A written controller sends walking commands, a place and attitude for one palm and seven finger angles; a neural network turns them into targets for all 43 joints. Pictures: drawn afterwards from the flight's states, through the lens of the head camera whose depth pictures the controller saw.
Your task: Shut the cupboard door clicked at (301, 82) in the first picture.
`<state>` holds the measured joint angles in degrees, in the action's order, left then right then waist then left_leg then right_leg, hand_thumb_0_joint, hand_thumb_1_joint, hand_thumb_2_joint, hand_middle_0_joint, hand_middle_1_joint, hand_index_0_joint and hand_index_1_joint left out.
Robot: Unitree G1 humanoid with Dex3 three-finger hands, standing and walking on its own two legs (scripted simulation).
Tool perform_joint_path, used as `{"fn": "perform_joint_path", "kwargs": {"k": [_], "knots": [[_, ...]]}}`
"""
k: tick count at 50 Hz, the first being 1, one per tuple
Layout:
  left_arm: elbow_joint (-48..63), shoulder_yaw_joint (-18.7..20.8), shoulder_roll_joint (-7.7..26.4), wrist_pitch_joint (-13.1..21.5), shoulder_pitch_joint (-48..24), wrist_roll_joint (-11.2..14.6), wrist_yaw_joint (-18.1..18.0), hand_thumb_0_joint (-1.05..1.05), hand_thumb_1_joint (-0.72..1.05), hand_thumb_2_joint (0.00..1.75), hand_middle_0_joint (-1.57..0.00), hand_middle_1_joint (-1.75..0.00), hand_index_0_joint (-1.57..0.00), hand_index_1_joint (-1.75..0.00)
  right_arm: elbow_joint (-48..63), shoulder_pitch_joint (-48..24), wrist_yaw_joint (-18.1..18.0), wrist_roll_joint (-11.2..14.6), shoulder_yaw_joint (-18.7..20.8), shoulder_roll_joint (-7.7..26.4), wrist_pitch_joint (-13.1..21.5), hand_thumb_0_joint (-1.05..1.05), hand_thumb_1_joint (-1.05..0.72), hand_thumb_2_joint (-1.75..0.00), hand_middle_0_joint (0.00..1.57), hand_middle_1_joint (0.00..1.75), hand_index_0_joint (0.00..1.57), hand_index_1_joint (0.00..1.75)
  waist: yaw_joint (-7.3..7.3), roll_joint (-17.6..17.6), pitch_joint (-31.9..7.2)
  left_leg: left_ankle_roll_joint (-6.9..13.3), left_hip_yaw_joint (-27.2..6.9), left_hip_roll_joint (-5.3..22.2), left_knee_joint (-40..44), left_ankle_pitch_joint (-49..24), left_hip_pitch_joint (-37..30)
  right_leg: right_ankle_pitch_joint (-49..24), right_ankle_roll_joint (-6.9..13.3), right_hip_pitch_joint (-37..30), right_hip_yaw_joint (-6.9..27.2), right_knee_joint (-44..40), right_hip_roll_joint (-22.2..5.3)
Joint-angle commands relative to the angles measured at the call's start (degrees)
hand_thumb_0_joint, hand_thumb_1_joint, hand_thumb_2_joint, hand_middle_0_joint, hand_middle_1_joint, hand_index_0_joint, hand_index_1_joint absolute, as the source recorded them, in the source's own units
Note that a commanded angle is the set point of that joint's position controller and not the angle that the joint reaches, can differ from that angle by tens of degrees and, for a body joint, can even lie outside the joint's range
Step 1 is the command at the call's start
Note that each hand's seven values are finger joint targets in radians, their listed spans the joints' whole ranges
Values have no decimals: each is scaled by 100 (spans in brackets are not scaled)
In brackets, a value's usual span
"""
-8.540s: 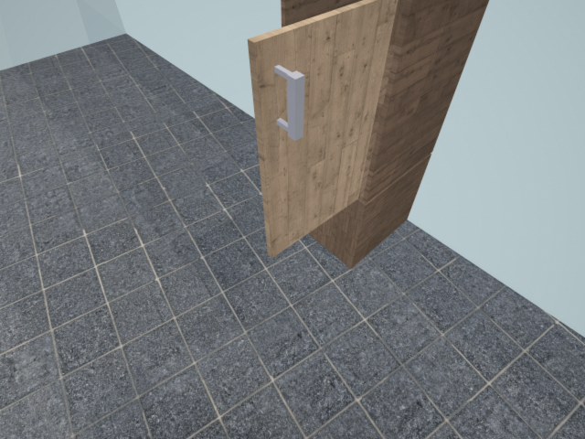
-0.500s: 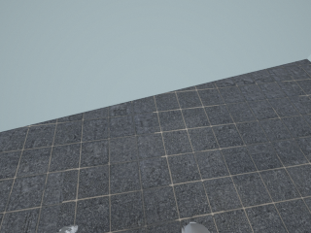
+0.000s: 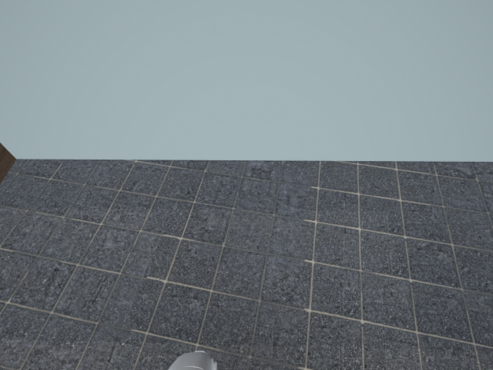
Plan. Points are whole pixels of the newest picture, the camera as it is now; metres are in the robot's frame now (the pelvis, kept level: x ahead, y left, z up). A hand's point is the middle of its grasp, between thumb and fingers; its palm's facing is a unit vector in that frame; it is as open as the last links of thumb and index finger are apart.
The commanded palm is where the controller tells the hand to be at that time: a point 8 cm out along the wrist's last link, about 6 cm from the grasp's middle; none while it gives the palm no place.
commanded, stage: walk to a spot facing it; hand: left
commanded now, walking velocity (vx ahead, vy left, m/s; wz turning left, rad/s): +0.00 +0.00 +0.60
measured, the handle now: out of the picture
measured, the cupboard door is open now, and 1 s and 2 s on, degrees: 88 88 88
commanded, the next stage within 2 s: none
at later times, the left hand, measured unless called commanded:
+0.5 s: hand out of the picture +0.08 +0.22 -0.15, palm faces +0.25 -0.93 -0.26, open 7.4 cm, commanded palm none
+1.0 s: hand out of the picture -0.02 +0.17 -0.18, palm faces +0.64 -0.75 -0.18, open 7.4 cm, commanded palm none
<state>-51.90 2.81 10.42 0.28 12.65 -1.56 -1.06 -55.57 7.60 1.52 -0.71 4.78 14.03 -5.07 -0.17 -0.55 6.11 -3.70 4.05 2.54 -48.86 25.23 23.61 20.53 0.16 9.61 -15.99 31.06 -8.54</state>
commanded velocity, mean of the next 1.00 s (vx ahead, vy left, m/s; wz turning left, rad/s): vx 0.23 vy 0.00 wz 0.56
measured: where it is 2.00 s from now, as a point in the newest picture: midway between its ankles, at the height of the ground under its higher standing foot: (172, 275)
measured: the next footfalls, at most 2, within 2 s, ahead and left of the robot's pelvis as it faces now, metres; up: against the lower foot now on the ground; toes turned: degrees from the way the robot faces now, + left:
left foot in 0.10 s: +0.05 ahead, +0.14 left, +0.00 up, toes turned +9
right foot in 0.50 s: +0.10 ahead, -0.11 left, +0.00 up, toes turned +11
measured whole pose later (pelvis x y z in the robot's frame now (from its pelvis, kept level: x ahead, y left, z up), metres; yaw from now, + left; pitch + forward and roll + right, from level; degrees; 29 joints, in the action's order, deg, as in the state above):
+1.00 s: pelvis +0.17 +0.09 -0.03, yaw +36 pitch +1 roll +1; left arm -62.3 2.1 8.8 2.2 27.2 -1.1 0.9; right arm -52.8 2.3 2.4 -1.9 3.1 13.5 0.8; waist 1.3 -0.3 6.1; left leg 5.5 10.2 -0.5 -37.3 12.3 25.7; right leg 29.4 -4.4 0.6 -20.4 43.9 -12.4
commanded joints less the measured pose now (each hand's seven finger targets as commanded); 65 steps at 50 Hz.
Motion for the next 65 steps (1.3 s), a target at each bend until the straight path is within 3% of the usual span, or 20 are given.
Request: {"fn": "perform_joint_path", "kwargs": {"k": [1, 3, 4, 5, 6, 10, 22, 23, 25, 28, 32, 42, 45, 47, 48, 49, 50, 52, 56, 65], "knots": [[149, 381, 1305, 54, 320, -23, -46, 0, 90, 90, -20, -30, -20, -30, 630, -218, 33, 2, 8, 208, 255, 0, -90, -90, 20, 30, 20, 30, 117, -1127, -710, 159, 376, -205, 1174, -303, -281, -3964, 435, -621, 688, -183, -1402], [196, 372, 1267, 38, 155, 52, -2, 0, 90, 90, -20, -30, -20, -30, 505, 417, 31, -36, 107, 546, 323, 0, -90, -90, 20, 30, 20, 30, -292, -415, -1094, 320, 162, -138, 2337, -1677, -1716, -3313, 23, 143, 303, 1089, -1151], [405, 317, 902, -2, 103, 105, 49, 0, 90, 90, -20, -30, -20, -30, 442, 857, -19, -86, 279, 1253, 386, 0, -90, -90, 20, 30, 20, 30, -546, 1258, -1437, 1011, -1864, 1341, 2569, -3507, -2774, -183, -401, 1720, 175, 2487, -325], [659, 191, 662, -61, -334, 83, 25, 0, 90, 90, -20, -30, -20, -30, 341, 1191, -101, -40, 372, 1642, 348, 0, -90, -90, 20, 30, 20, 30, -708, 1850, -1497, 1659, -2759, 2152, 2702, -5192, -2788, 1896, -489, 2459, 827, 3415, 99], [714, 210, 820, -129, -471, 46, -8, 0, 90, 90, -20, -30, -20, -30, 315, 1150, -124, -41, 318, 1564, 329, 0, -90, -90, 20, 30, 20, 30, -621, 1108, -1382, 1778, -2360, 2202, 2661, -4597, -2494, 1734, -383, 2455, 1324, 3692, -16], [320, 274, 800, -218, -268, 8, 70, 0, 90, 90, -20, -30, -20, -30, 658, 17, -221, -77, 139, 1018, 386, 0, -90, -90, 20, 30, 20, 30, -115, 1016, -615, 1214, -1644, 1157, 3081, -2424, -1174, 333, -457, 2285, 1561, 3636, 63], [328, 256, 657, 17, 107, 21, 195, 0, 90, 90, -20, -30, -20, -30, 654, 29, -147, -99, 217, 979, 409, 0, -90, -90, 20, 30, 20, 30, 121, 910, -748, 1115, -2292, 606, 2824, 274, -305, 44, -399, 241, 1075, 194, 804], [215, 322, 827, 84, 550, 6, 183, 0, 90, 90, -20, -30, -20, -30, 685, -141, -136, -56, 205, 856, 426, 0, -90, -90, 20, 30, 20, 30, 405, 488, -821, 915, -2025, 295, 2237, 459, 436, -135, -357, -800, 1249, -611, 654], [110, 456, 1622, 133, 1133, -37, 51, 0, 90, 90, -20, -30, -20, -30, 946, -398, -93, -28, 84, 283, 514, 0, -90, -90, 20, 30, 20, 30, 769, -2028, -709, 287, -566, -621, -824, 1078, 2398, 1786, 490, -1717, 4376, -2259, -2028], [218, 296, 929, 250, 174, 25, 10, 0, 90, 90, -20, -30, -20, -30, 618, -137, 34, -132, 176, 467, 424, 0, -90, -90, 20, 30, 20, 30, 78, -1036, -59, 237, -797, 102, -2169, -376, 1959, 1162, 354, -347, 3158, -2294, -1548], [-8, 180, 652, 427, 530, 38, 27, 0, 90, 90, -20, -30, -20, -30, 423, -81, 135, -81, 65, 160, 380, 0, -90, -90, 20, 30, 20, 30, 35, -751, -118, 117, -400, 165, -1955, -1147, 1878, -1821, 189, -776, 1212, -1861, -1056], [-578, 140, 749, 449, 1448, -30, 17, 0, 90, 90, -20, -30, -20, -30, 653, -1117, 218, -76, -165, -79, 455, 0, -90, -90, 20, 30, 20, 30, 311, -865, 33, 401, 403, 62, 307, -1072, 1707, -4278, 250, -1798, 83, -1413, -1257], [-577, 175, 1009, 453, 1304, -18, 34, 0, 90, 90, -20, -30, -20, -30, 536, -558, 154, -86, -156, 12, 543, 0, -90, -90, 20, 30, 20, 30, 17, -1001, -246, 695, 887, -431, 833, -607, 479, -6013, 289, -1606, -159, -598, -1372], [-542, 193, 1198, 443, 1052, 39, 78, 0, 90, 90, -20, -30, -20, -30, 287, 552, 76, -122, -48, 316, 594, 0, -90, -90, 20, 30, 20, 30, -601, -915, -846, 899, 982, -784, 1411, -883, -1287, -6074, 131, -856, -451, 892, -1238], [-458, 165, 1030, 448, 919, 61, 129, 0, 90, 90, -20, -30, -20, -30, 79, 1415, 17, -157, 76, 751, 618, 0, -90, -90, 20, 30, 20, 30, -1049, -321, -1418, 1107, 294, -260, 1770, -1154, -2889, -4534, -38, 273, -364, 2402, -1053], [-158, 112, 627, 421, 909, 147, 235, 0, 90, 90, -20, -30, -20, -30, -31, 1971, -69, -190, 280, 1511, 678, 0, -90, -90, 20, 30, 20, 30, -1140, 1308, -2015, 1892, -2709, 1664, 2169, -2007, -4293, 477, -367, 2350, -61, 4413, 46], [109, 95, 665, 365, 285, 142, 176, 0, 90, 90, -20, -30, -20, -30, -101, 2096, -156, -34, 333, 1736, 648, 0, -90, -90, 20, 30, 20, 30, -1144, 836, -2228, 2124, -3549, 2145, 2852, -2685, -4363, 1035, -247, 3020, 1041, 5280, 238], [90, 149, 505, 378, 93, 82, 108, 0, 90, 90, -20, -30, -20, -30, 100, 1290, -227, -40, 172, 1216, 768, 0, -90, -90, 20, 30, 20, 30, -631, 131, -1197, 1827, -2464, 1945, 3077, -2348, -2695, 227, -188, 3045, 1419, 5394, -141], [-436, 89, 186, 150, 829, -60, 182, 0, 90, 90, -20, -30, -20, -30, 92, 705, -259, -40, -117, 381, 976, 0, -90, -90, 20, 30, 20, 30, 54, 642, -371, 1354, -960, 1090, 3453, -3024, -1273, -460, -351, 2356, 1485, 4212, -233], [7, 87, 205, 104, -580, -3, 245, 0, 90, 90, -20, -30, -20, -30, -320, 1532, -261, -20, -137, 202, 1005, 0, -90, -90, 20, 30, 20, 30, -87, 336, 5, 1348, -864, 954, 3925, -2994, -1807, -1682, -356, 2818, 1356, 2162, -72]]}}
